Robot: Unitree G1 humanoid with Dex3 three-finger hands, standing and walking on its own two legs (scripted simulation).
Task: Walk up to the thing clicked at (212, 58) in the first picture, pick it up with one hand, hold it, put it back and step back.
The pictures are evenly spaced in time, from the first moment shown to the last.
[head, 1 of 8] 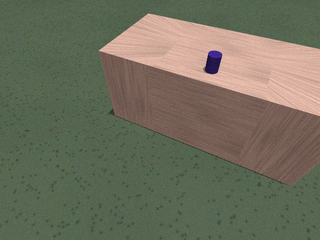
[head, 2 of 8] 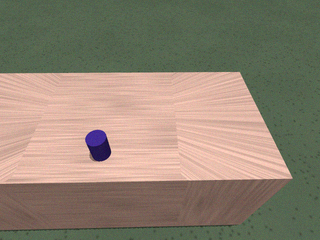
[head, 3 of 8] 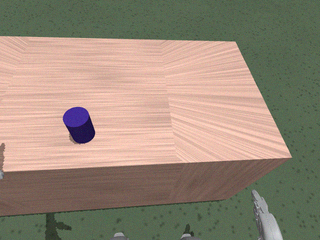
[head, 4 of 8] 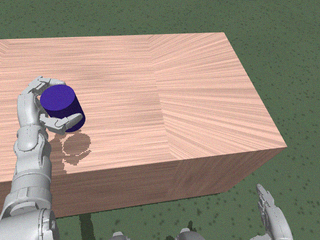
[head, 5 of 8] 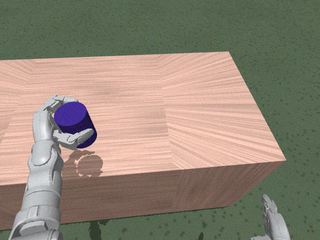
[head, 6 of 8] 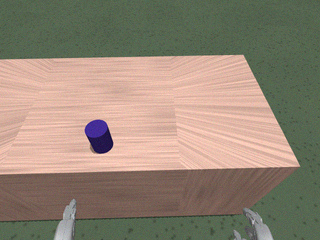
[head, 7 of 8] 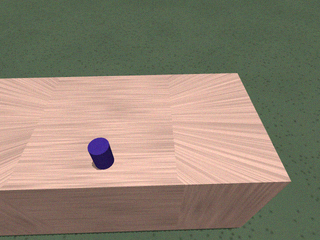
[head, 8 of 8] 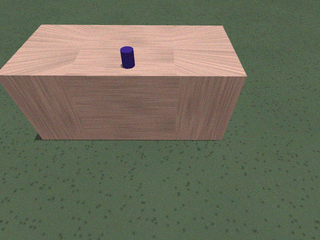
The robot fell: no
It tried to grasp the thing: yes
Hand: left
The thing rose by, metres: 0.26
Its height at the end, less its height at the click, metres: +0.00
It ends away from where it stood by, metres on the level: 0.03
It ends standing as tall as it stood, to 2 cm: yes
